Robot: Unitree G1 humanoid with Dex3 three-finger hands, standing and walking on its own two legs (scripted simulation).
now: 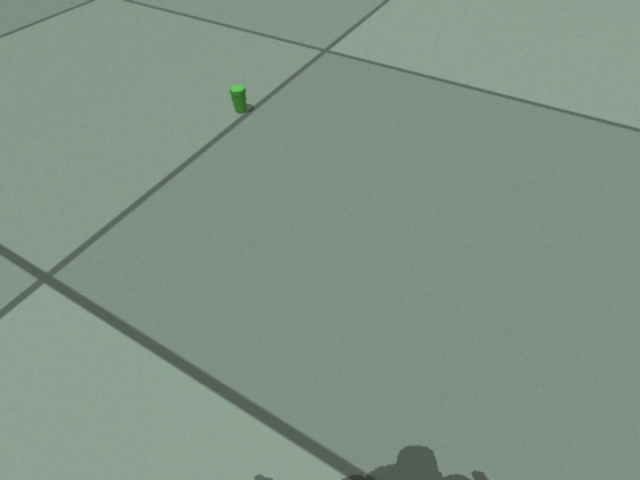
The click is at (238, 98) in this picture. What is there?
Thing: tapered cup
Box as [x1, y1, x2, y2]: [229, 84, 246, 113]
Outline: 234,84 229,87 236,112 242,113 246,110 244,86 241,84
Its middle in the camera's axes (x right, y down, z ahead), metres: -0.46 -0.82 +2.23
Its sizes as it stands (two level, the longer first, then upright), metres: 0.088 0.088 0.142
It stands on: the floor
